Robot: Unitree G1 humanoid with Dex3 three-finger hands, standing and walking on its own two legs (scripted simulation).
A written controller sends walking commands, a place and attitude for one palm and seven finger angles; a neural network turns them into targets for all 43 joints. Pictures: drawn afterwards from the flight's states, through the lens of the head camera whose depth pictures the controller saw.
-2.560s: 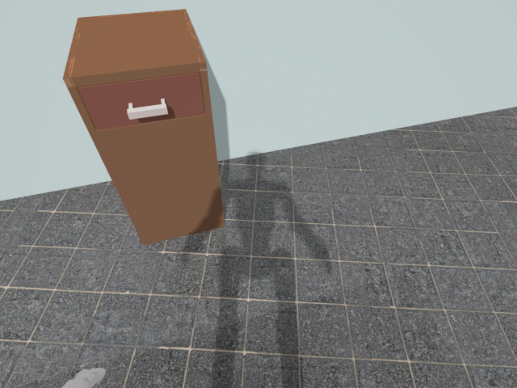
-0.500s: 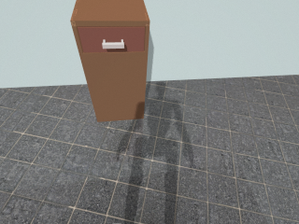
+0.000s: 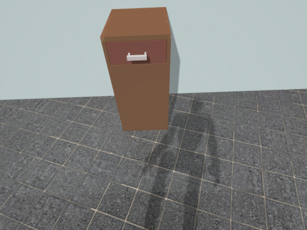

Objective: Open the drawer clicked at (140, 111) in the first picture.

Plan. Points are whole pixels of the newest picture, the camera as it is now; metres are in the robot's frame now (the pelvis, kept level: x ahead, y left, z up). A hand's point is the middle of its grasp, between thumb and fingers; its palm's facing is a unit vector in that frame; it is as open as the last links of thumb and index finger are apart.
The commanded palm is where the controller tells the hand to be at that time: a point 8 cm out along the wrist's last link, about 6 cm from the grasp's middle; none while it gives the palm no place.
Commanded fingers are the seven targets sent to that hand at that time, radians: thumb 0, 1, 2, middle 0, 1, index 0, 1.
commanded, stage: take the last steps up to it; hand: left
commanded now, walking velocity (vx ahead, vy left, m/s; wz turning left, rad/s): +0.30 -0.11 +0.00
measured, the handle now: (137, 55) +1.00 +0.14 -0.05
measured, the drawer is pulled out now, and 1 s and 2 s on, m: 0.00 0.00 0.00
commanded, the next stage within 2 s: come to a stop and stand still in 1.42 s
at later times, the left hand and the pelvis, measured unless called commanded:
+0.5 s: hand out of the picture -0.07 +0.14 -0.17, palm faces +0.13 -0.99 -0.07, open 7.4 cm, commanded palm none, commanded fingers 0.00 0.90 0.90 -0.20 -0.30 -0.20 -0.30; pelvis +0.07 +0.01 +0.00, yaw +0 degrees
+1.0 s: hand (130, 164) +0.39 +0.12 -0.18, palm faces -0.05 -0.97 -0.23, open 7.3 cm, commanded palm none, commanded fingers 0.00 0.90 0.90 -0.20 -0.30 -0.20 -0.30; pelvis +0.26 -0.07 -0.02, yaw -1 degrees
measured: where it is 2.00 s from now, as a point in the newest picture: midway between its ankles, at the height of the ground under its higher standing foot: (176, 197)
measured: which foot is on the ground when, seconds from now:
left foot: up 0.00-0.44, down 0.46-0.92, up 0.94-1.00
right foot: down 0.00-0.46, up 0.48-0.90, down 0.92-1.00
